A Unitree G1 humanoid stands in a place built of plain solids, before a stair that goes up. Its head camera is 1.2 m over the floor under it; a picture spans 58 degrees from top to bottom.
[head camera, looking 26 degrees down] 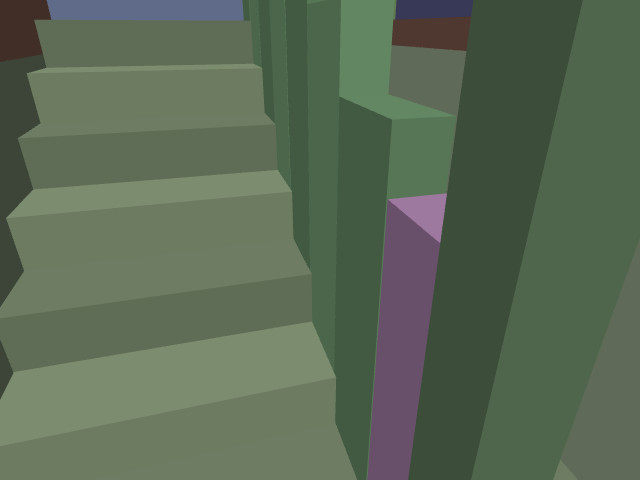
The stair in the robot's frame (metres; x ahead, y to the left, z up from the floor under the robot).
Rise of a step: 0.18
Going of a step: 0.26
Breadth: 0.85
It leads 16 degrees to the left of straight ahead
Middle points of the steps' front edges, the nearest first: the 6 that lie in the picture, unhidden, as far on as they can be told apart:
0.77 0.36 0.35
1.02 0.43 0.53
1.27 0.50 0.71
1.52 0.57 0.88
1.77 0.64 1.06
2.02 0.71 1.23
